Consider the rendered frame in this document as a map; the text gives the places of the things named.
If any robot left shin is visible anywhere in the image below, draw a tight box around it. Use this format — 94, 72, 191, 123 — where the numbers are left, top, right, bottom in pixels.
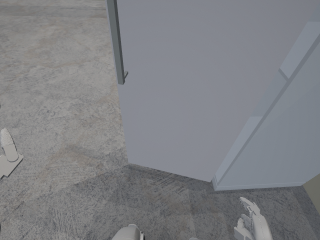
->
128, 224, 139, 229

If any left robot thigh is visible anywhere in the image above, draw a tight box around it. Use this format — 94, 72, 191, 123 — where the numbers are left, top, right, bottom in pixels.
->
111, 226, 144, 240

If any robot left hand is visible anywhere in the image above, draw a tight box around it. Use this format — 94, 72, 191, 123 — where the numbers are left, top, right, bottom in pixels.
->
0, 104, 24, 181

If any fridge door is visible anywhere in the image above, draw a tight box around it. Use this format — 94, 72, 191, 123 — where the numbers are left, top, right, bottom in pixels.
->
104, 0, 320, 182

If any handle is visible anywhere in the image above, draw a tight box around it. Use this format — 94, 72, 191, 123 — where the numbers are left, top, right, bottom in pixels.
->
106, 0, 128, 85

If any robot right hand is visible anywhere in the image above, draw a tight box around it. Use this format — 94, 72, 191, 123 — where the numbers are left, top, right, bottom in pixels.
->
234, 197, 273, 240

